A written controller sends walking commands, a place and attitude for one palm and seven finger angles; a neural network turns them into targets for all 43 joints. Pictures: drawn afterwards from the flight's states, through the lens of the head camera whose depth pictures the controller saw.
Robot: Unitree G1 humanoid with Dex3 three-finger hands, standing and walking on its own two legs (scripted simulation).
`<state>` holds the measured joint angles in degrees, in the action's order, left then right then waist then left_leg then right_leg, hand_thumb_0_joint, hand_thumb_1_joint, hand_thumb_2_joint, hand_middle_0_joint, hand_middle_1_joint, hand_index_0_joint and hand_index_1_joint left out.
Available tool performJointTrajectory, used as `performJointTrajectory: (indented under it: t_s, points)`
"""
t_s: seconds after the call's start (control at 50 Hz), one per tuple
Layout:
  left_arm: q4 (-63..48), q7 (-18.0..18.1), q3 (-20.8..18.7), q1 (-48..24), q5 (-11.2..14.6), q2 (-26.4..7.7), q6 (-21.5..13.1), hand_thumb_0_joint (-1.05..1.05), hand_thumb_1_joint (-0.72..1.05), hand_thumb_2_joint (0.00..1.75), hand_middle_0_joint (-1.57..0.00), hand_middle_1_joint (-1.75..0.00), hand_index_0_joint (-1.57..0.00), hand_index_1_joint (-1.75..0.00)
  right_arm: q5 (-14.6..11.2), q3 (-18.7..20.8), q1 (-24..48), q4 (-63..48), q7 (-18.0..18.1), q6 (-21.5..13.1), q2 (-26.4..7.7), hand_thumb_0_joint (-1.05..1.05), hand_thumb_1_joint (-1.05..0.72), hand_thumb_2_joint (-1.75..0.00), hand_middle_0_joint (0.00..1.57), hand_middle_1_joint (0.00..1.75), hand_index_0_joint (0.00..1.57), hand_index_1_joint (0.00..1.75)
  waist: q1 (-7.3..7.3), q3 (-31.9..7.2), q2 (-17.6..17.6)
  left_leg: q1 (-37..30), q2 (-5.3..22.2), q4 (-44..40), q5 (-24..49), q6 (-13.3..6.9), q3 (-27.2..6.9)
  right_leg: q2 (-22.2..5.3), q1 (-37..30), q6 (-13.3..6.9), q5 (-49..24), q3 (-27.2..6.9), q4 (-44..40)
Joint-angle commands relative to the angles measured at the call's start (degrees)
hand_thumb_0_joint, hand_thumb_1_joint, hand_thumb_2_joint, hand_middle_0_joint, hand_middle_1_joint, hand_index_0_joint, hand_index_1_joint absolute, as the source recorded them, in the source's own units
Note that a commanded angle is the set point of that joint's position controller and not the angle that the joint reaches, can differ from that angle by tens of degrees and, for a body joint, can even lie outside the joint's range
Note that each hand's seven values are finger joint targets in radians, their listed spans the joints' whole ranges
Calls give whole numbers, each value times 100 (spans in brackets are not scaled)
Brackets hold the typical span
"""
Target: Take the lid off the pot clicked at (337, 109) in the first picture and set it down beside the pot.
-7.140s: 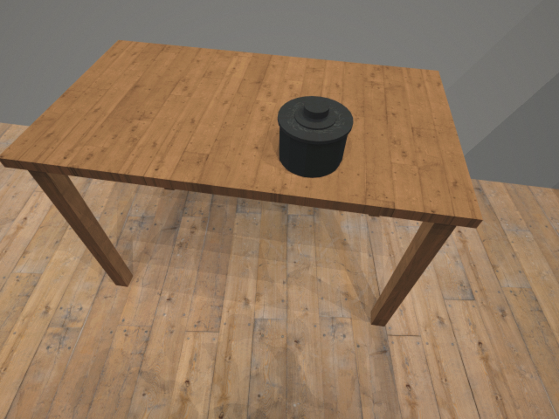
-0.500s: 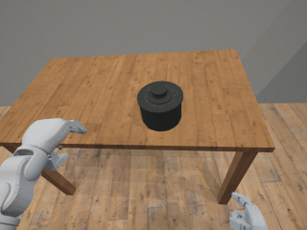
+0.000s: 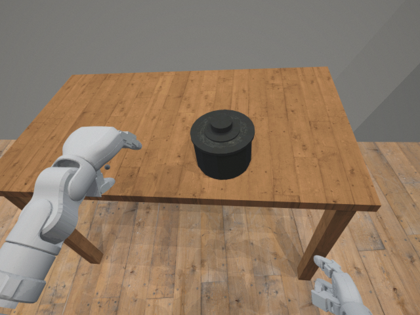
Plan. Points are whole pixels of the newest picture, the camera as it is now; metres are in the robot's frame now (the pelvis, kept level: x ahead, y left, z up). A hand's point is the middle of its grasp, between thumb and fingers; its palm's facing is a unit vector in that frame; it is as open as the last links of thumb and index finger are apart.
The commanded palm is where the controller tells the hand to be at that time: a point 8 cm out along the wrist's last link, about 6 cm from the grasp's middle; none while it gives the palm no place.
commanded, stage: move the open hand above the knob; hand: left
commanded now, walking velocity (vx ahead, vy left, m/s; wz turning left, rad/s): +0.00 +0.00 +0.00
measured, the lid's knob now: (221, 123) +0.54 +0.03 +0.05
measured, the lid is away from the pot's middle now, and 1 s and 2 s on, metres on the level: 0.00 0.00 0.00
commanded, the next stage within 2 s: none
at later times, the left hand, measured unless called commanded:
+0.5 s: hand (167, 151) +0.39 +0.13 +0.11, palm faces -0.24 +0.00 -0.97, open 10.0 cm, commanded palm +0.38 +0.14 +0.19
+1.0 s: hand (186, 127) +0.46 +0.10 +0.12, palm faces -0.24 -0.03 -0.97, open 10.0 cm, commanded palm +0.45 +0.08 +0.19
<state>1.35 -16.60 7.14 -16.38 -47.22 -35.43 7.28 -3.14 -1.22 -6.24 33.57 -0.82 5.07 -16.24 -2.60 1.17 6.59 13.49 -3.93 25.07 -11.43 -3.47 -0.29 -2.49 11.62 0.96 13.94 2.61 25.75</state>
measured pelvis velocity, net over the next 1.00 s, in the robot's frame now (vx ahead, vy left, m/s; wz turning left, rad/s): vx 0.02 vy -0.02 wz -0.01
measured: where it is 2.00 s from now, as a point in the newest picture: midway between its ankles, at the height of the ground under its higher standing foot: outside the picture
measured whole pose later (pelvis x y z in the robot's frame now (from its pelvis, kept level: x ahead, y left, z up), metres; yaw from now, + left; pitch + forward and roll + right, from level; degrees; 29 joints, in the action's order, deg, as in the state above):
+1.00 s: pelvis +0.02 -0.02 +0.00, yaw -1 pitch +5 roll +1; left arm 33.1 -14.7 21.2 -46.3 -49.2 -20.6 20.8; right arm -5.1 -0.7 -7.9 35.9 -2.6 9.9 -16.1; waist 1.4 -2.9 5.8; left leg 18.3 -2.9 27.7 -14.2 -1.9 0.2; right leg -1.5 17.9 -0.6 17.7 2.0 30.7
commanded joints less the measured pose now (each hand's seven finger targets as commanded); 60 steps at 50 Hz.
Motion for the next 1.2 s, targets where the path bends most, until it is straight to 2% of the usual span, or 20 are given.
performJointTrajectory:
  t_s: [0.0, 0.06, 0.14, 0.18, 0.3, 0.34, 0.38, 0.44, 0.5, 0.58, 0.64, 0.7, 0.74, 0.76, 0.86, 0.9, 0.96, 1.04, 1.14, 1.18]
  points:
    - [-629, 79, -203, -1199, 242, -145, 269, 0, -29, 143, -84, -8, -84, -8, -66, 239, 625, -1012, -186, -219, -532, 0, -90, -90, 20, 30, 20, 30, 114, -1503, -423, -872, 215, -238, 1479, 202, -370, 290, 0, -272, -1126, 88, -154]
    - [-870, -40, 74, -1622, 55, -71, 335, 0, -29, 143, -84, -8, -84, -8, -68, 211, 736, -1105, -234, -144, -536, 0, -90, -90, 20, 30, 20, 30, 204, -1600, -694, -802, 201, -191, 1254, 140, -250, 299, -11, -267, -1046, 70, -167]
    - [-1053, 255, -1330, -3506, -407, -2002, 318, 0, -29, 143, -84, -8, -84, -8, -18, 161, 719, -924, -47, -144, -640, 0, -90, -90, 20, 30, 20, 30, 122, -1899, -299, -729, 173, -157, 1119, 103, -329, 284, -325, -338, -1037, -96, -55]
    - [-459, 350, -1277, -3615, -406, -1851, 320, 0, -29, 143, -84, -8, -84, -8, -29, 129, 589, -782, 19, -178, -519, 0, -90, -90, 20, 30, 20, 30, 70, -2083, -404, -751, 140, -129, 1405, 94, -301, 273, -466, -321, -1263, -85, 2]
    - [467, 155, 213, -1937, 117, 272, 594, 0, -29, 143, -84, -8, -84, -8, -143, 192, 595, -966, -218, -99, -538, 0, -90, -90, 20, 30, 20, 30, 184, -1684, -792, -519, 99, -11, 1506, 122, -70, 243, -193, -228, -1743, 5, 33]
    - [321, 61, 340, -2364, -33, 296, 666, 0, -29, 143, -84, -8, -84, -8, -171, 225, 691, -1029, -227, -23, -574, 0, -90, -90, 20, 30, 20, 30, 309, -1511, -1037, -406, 116, 60, 1252, 66, 10, 246, -55, -232, -1685, -57, -33]
    - [-350, 69, 68, -3512, -218, -392, 615, 0, -29, 143, -84, -8, -84, -8, -141, 234, 737, -1028, -155, 22, -583, 0, -90, -90, 20, 30, 20, 30, 321, -1916, -876, -588, 81, 33, 1244, 16, -25, 211, -235, -219, -1670, -117, -3]
    - [-1052, 233, -1107, -4629, -359, -1904, 488, 0, -29, 143, -84, -8, -84, -8, -57, 199, 743, -951, -39, -119, -573, 0, -90, -90, 20, 30, 20, 30, 153, -2759, -422, -871, 38, 190, 1845, -37, -179, 189, -820, -260, -2310, -278, 221]
    - [396, 367, -886, -3801, -209, -1273, 515, 0, -29, 143, -84, -8, -84, -8, -94, 131, 457, -716, -1, -106, -453, 0, -90, -90, 20, 30, 20, 30, 127, -2381, -678, -615, 36, 140, 1970, 18, -111, 207, -751, -222, -2461, -178, 246]
    - [1429, 305, 108, -2617, 35, 173, 774, 0, -29, 143, -84, -8, -84, -8, -210, 166, 498, -792, -170, 46, -528, 0, -90, -90, 20, 30, 20, 30, 167, -1585, -1269, -108, 77, 95, 1470, 92, 136, 171, -344, -159, -2303, -103, 151]
    - [561, 149, 842, -3492, -84, 753, 903, 0, -29, 143, -84, -8, -84, -8, -210, 231, 845, -1026, -243, 137, -504, 0, -90, -90, 20, 30, 20, 30, 395, -1901, -1059, -315, 43, 249, 1409, 15, 152, 147, -198, -185, -2361, -177, 141]
    - [26, 191, 318, -5324, -339, -378, 921, 0, -29, 143, -84, -8, -84, -8, -184, 221, 771, -889, -100, 163, -528, 0, -90, -90, 20, 30, 20, 30, 466, -2489, -599, -694, -6, 247, 1453, -53, 2, 178, -338, -200, -2256, -235, 218]
    - [28, 323, -537, -5953, -381, -1399, 816, 0, -29, 143, -84, -8, -84, -8, -120, 189, 576, -750, 26, 58, -547, 0, -90, -90, 20, 30, 20, 30, 395, -2860, -650, -750, 0, 266, 1489, -82, -92, 188, -612, -211, -2297, -298, 227]
    - [303, 390, -620, -5954, -394, -1459, 749, 0, -29, 143, -84, -8, -84, -8, -111, 147, 455, -652, 90, 6, -487, 0, -90, -90, 20, 30, 20, 30, 359, -3061, -677, -761, -20, 243, 1611, -88, -83, 197, -819, -198, -2447, -325, 286]
    - [2776, 456, 752, -4438, -165, 780, 1112, 0, -29, 143, -84, -8, -84, -8, -227, 129, 337, -409, -60, 166, -451, 0, -90, -90, 20, 30, 20, 30, 430, -1799, -1047, -188, 91, 116, 1321, 93, 47, 214, 80, -202, -1944, 3, 247]
    - [2588, 385, 1196, -4611, -175, 1276, 1214, 0, -29, 143, -84, -8, -84, -8, -239, 202, 401, -527, -176, 253, -507, 0, -90, -90, 20, 30, 20, 30, 486, -1814, -959, -279, 101, 137, 1295, 101, 37, 227, 290, -223, -1831, 39, 239]
    - [1828, 242, 1385, -5786, -295, 1239, 1226, 0, -29, 143, -84, -8, -84, -8, -183, 264, 487, -651, -198, 299, -476, 0, -90, -90, 20, 30, 20, 30, 625, -2480, -796, -698, 53, 279, 1559, 2, -44, 221, 177, -253, -2031, -43, 269]
    - [1667, 495, -92, -7371, -336, -639, 918, 0, -29, 143, -84, -8, -84, -8, -86, 201, 104, -389, 37, 113, -544, 0, -90, -90, 20, 30, 20, 30, 576, -3248, -863, -869, 52, 256, 1661, -51, -177, 236, -430, -249, -2363, -182, 286]
    - [4412, 865, 651, -6068, -328, 944, 1299, 0, -29, 143, -84, -8, -84, -8, -140, 165, -218, 52, 3, 191, -478, 0, -90, -90, 20, 30, 20, 30, 556, -1877, -1440, -49, 156, -1, 1345, 64, -9, 281, 269, -252, -1826, 63, 256]
    - [4757, 851, 1124, -6117, -311, 1536, 1489, 0, -29, 143, -84, -8, -84, -8, -137, 176, -171, 12, -68, 255, -529, 0, -90, -90, 20, 30, 20, 30, 614, -1741, -1255, -22, 156, -20, 1132, 116, 42, 281, 544, -245, -1583, 88, 265]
